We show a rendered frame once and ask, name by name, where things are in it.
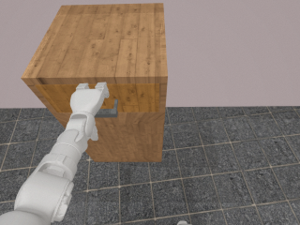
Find handle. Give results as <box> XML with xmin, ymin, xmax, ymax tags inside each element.
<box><xmin>94</xmin><ymin>98</ymin><xmax>118</xmax><ymax>118</ymax></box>

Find left robot forearm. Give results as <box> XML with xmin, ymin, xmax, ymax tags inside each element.
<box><xmin>14</xmin><ymin>111</ymin><xmax>95</xmax><ymax>210</ymax></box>

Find left robot upper arm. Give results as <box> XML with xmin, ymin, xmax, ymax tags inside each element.
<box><xmin>0</xmin><ymin>171</ymin><xmax>74</xmax><ymax>225</ymax></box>

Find cabinet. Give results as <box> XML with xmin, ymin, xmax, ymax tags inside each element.
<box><xmin>21</xmin><ymin>3</ymin><xmax>168</xmax><ymax>162</ymax></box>

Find robot left hand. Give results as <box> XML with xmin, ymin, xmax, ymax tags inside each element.
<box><xmin>69</xmin><ymin>82</ymin><xmax>110</xmax><ymax>141</ymax></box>

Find drawer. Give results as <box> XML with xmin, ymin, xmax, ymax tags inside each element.
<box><xmin>35</xmin><ymin>83</ymin><xmax>159</xmax><ymax>113</ymax></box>

